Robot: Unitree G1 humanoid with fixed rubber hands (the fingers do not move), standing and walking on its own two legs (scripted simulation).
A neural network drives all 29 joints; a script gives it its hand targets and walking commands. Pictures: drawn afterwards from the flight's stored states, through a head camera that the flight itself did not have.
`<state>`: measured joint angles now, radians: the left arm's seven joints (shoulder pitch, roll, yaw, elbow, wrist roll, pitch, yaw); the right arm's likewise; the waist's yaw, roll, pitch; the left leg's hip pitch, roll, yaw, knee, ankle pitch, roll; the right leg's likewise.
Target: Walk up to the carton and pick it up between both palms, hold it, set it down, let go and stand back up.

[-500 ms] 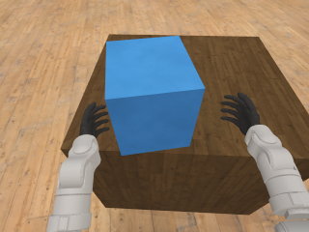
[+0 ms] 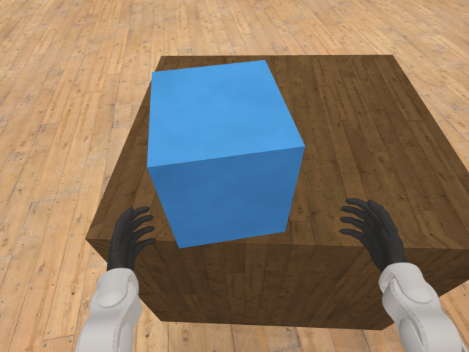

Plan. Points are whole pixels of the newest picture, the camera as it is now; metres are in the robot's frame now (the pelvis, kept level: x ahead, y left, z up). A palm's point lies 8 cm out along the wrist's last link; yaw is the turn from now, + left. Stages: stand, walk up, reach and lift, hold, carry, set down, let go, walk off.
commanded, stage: set down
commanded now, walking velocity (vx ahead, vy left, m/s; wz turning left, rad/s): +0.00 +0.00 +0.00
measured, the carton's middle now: (221, 155) +0.45 +0.08 +0.06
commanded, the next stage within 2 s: let go in 1.24 s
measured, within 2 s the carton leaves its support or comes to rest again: neither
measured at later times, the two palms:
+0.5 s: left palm (117, 286) +0.21 +0.23 +0.01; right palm (381, 284) +0.22 -0.19 +0.02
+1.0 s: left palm (112, 312) +0.18 +0.25 -0.05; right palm (367, 314) +0.19 -0.18 -0.04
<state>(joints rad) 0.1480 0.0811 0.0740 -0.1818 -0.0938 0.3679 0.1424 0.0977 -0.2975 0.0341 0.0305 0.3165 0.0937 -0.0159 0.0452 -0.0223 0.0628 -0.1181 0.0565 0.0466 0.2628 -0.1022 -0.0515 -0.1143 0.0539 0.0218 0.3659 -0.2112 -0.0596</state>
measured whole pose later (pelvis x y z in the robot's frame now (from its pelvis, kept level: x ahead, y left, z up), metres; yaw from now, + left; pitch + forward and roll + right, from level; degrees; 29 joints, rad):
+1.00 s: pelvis +0.02 +0.04 +0.00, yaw +0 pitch -3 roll +0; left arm 0.30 0.15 0.00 0.24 -0.01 0.11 0.09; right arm 0.27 -0.22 0.01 0.42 0.13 -0.10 0.09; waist 0.04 -0.04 0.05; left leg -0.10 0.03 0.06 0.30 -0.15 -0.01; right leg -0.04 0.02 0.03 0.29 -0.20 -0.02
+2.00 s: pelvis +0.02 +0.04 -0.01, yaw +1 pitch -2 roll +0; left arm 0.27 0.21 0.04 0.68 0.02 -0.02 0.00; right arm 0.26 -0.22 -0.04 0.76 -0.01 -0.06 -0.01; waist 0.00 -0.01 -0.01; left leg -0.19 0.03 0.03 0.48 -0.26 -0.01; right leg -0.11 0.03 0.01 0.44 -0.29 -0.01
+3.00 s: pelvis -0.04 +0.06 -0.01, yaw +1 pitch -3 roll +0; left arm 0.44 0.21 0.01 0.96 0.02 -0.01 0.02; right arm 0.41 -0.21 -0.03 0.92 -0.01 0.00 -0.02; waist 0.00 0.01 0.00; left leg -0.29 -0.01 0.05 0.49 -0.18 0.03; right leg -0.23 -0.01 0.02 0.50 -0.23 0.03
